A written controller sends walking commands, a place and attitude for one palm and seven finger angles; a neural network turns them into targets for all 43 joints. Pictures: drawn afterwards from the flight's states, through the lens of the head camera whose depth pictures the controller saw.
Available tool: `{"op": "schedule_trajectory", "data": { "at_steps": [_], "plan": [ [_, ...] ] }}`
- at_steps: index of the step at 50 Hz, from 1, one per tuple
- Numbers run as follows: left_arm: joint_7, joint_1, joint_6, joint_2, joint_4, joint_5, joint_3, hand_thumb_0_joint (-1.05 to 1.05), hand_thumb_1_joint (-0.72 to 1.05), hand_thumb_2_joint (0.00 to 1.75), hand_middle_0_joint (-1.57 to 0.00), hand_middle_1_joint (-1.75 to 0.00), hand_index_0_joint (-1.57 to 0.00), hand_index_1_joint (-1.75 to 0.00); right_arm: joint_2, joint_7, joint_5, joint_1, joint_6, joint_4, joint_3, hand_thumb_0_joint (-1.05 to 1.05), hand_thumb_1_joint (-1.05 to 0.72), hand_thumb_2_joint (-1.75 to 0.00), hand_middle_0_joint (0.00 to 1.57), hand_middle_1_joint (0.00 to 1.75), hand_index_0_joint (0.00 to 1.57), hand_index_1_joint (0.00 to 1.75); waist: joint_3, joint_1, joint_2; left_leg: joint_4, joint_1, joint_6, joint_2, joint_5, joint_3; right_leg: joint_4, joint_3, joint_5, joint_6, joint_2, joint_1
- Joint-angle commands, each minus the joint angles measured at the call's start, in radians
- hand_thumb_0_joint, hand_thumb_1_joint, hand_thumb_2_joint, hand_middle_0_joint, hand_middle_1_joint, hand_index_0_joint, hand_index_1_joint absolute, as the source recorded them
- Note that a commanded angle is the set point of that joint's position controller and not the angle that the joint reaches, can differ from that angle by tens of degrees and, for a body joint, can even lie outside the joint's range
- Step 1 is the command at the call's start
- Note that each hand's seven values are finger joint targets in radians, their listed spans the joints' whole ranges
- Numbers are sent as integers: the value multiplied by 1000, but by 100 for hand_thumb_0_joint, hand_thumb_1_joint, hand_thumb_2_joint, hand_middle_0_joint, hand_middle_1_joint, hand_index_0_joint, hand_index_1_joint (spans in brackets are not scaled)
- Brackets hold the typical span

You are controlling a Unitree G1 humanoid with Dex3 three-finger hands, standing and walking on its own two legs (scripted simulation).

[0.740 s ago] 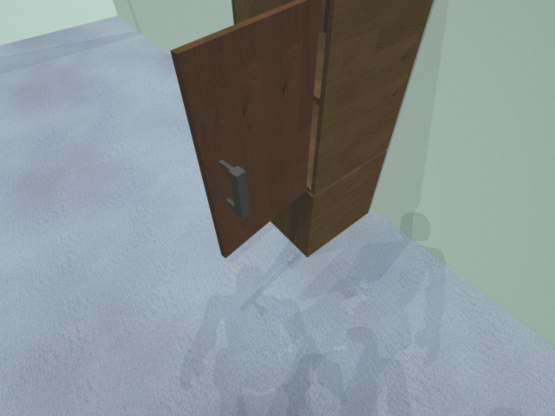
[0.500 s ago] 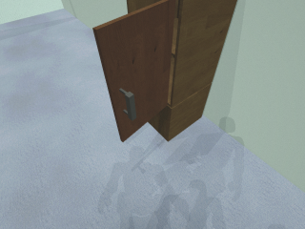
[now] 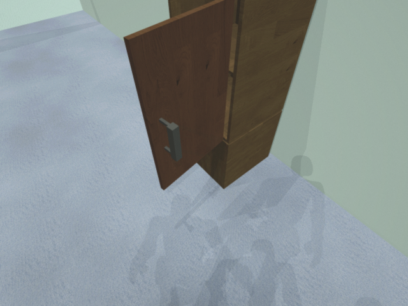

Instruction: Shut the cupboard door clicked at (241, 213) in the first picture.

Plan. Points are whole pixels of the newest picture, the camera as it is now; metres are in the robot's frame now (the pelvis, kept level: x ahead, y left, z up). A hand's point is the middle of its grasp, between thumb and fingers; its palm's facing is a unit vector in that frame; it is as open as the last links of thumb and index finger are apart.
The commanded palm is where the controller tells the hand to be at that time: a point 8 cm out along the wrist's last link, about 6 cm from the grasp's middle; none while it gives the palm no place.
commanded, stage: look at it before walking up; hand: left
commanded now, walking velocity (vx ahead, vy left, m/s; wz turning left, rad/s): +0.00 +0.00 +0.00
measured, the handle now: (169, 139) +0.58 +0.14 -0.08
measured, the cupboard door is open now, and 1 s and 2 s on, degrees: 98 98 98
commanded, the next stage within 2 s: walk around to get in front in 0.10 s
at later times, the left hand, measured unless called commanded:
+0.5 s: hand out of the picture +0.04 +0.21 -0.18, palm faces -0.07 -0.97 -0.25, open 7.4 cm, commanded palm none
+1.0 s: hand out of the picture +0.08 +0.14 -0.17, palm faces -0.29 -0.92 -0.27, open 7.4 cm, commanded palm none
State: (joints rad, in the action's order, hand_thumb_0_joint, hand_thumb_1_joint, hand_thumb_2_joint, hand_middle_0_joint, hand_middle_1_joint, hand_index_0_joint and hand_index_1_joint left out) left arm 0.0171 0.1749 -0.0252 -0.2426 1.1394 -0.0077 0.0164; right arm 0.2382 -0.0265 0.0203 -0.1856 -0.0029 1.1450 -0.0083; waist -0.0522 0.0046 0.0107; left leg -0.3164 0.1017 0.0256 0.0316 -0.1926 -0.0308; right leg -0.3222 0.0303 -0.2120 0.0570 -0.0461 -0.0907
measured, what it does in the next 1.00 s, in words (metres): lifts its left foot, turning right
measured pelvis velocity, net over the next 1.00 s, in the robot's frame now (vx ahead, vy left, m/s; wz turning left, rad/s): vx -0.02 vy -0.04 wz -0.41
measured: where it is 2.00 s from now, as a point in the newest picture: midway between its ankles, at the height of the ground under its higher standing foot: outside the picture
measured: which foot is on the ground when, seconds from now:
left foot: down 0.00-0.64, up 0.66-1.00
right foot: down 0.00-1.00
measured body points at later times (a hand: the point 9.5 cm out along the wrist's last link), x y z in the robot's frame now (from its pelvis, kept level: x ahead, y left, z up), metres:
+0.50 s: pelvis -0.01 +0.00 -0.01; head +0.03 +0.00 +0.44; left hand +0.05 +0.26 -0.16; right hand +0.01 -0.24 -0.17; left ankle -0.01 +0.13 -0.75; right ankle -0.02 -0.08 -0.74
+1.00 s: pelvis -0.02 -0.04 +0.00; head +0.03 -0.07 +0.44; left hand +0.09 +0.19 -0.15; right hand +0.03 -0.32 -0.14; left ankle +0.03 +0.13 -0.68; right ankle -0.03 -0.10 -0.75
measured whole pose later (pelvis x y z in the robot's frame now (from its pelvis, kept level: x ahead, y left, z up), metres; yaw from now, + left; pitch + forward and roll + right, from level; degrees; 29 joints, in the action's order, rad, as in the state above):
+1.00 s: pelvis -0.02 -0.04 +0.00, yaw -24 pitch +2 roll +3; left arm 0.01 0.26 0.03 -0.19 0.96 -0.03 0.08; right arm 0.21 -0.04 0.00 -0.02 -0.05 0.92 -0.07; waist -0.10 -0.06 -0.03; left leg -0.95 0.45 0.07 0.01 -0.41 0.04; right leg -0.44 -0.18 -0.20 0.09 -0.12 -0.26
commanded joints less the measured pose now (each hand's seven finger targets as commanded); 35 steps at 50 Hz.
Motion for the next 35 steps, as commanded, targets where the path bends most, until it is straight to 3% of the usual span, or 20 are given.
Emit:
{"op": "schedule_trajectory", "data": {
  "at_steps": [1,10,11,13,18,20,22,23,24,25,26,28,30,31,32,33,34,35],
  "plan": [
    [12,11,-16,-167,-40,1,29,0,90,90,-20,-30,-20,-30,150,-7,-2,-21,20,-34,-23,0,-90,-90,20,30,20,30,49,3,-7,22,-22,-40,88,171,75,50,-119,254,1,160,-17],
    [11,6,-15,-169,-41,1,28,0,90,90,-20,-30,-20,-30,155,-7,-2,-16,20,-36,-23,0,-90,-90,20,30,20,30,44,4,-2,25,-22,-39,89,162,76,54,-118,238,-1,160,-21],
    [11,0,-13,-172,-46,0,30,0,90,90,-20,-30,-20,-30,156,-8,-1,-16,19,-37,-26,0,-90,-90,20,30,20,30,36,5,-5,17,-26,-37,93,163,67,48,-128,253,1,156,-35],
    [14,29,5,-111,-44,1,25,0,90,90,-20,-30,-20,-30,88,-13,0,-55,7,-33,-17,0,-90,-90,20,30,20,30,39,7,-15,-22,-27,-27,95,161,38,17,-136,288,-6,153,-61],
    [6,30,36,-130,-88,-5,54,0,90,90,-20,-30,-20,-30,116,-23,-2,-72,-13,-74,-44,0,-90,-90,20,30,20,30,40,11,-11,-92,-9,-27,119,96,-5,-74,-179,303,6,138,-130],
    [-1,18,46,-127,-120,-10,62,0,90,90,-20,-30,-20,-30,126,-27,0,-73,-15,-96,-58,0,-90,-90,20,30,20,30,36,16,13,-84,-14,-44,154,87,13,-133,-174,270,3,111,-186],
    [-8,13,53,-111,-146,-12,67,0,90,90,-20,-30,-20,-30,149,-31,4,-73,-15,-115,-68,0,-90,-90,20,30,20,30,32,17,76,-52,-25,-79,218,88,62,-236,-143,185,-9,67,-254],
    [-12,11,57,-95,-156,-11,69,0,90,90,-20,-30,-20,-30,162,-32,5,-76,-13,-123,-74,0,-90,-90,20,30,20,30,31,13,130,-14,-12,-118,278,95,108,-342,-110,63,-17,41,-278],
    [-17,3,65,-85,-173,-13,72,0,90,90,-20,-30,-20,-30,167,-32,8,-75,-9,-131,-81,0,-90,-90,20,30,20,30,15,12,179,34,13,-170,353,133,149,-486,-63,-193,-30,25,-313],
    [-20,-8,72,-75,-188,-13,76,0,90,90,-20,-30,-20,-30,167,-31,13,-67,-4,-138,-78,0,-90,-90,20,30,20,30,4,8,197,44,17,-203,384,206,158,-580,-58,-311,-35,35,-343],
    [-23,-4,76,-72,-197,-14,81,0,90,90,-20,-30,-20,-30,160,-32,15,-52,-1,-151,-78,0,-90,-90,20,30,20,30,5,-1,186,29,33,-209,393,249,131,-613,-74,-326,-35,56,-343],
    [-30,36,73,-53,-201,-15,82,0,90,90,-20,-30,-20,-30,157,-31,17,-1,3,-176,-79,0,-90,-90,20,30,20,30,25,-33,148,-41,59,-179,367,303,50,-531,-49,-292,-31,79,-270],
    [-35,116,67,-54,-185,-17,90,0,90,90,-20,-30,-20,-30,169,-29,15,34,-5,-193,-87,0,-90,-90,20,30,20,30,51,-68,112,-172,101,-111,299,248,-38,-338,-2,-128,-38,68,-144],
    [-32,172,58,-91,-168,-21,101,0,90,90,-20,-30,-20,-30,156,-27,5,48,-12,-203,-88,0,-90,-90,20,30,20,30,59,-95,-17,-316,175,-54,221,98,-89,-157,-54,73,-28,86,-56],
    [-14,196,44,-209,-169,-35,122,0,90,90,-20,-30,-20,-30,77,-21,-8,36,-17,-237,-80,0,-90,-90,20,30,20,30,56,-95,-380,-572,388,23,43,-313,-165,17,-467,318,50,325,22],
    [-1,219,45,-239,-173,-17,125,0,90,90,-20,-30,-20,-30,86,-16,-8,73,-29,-264,-79,0,-90,-90,20,30,20,30,46,-119,-371,-765,431,25,-3,-467,-40,31,-577,500,131,406,-18],
    [3,185,47,-238,-183,-14,121,0,90,90,-20,-30,-20,-30,84,-10,-13,50,-35,-251,-81,0,-90,-90,20,30,20,30,36,-84,-276,-845,449,19,31,-428,28,36,-527,293,184,400,-52],
    [8,118,49,-188,-209,-15,117,0,90,90,-20,-30,-20,-30,83,-8,-10,86,-35,-245,-84,0,-90,-90,20,30,20,30,-7,-64,-208,-872,469,18,41,-348,52,38,-533,153,177,337,-119]
  ]
}}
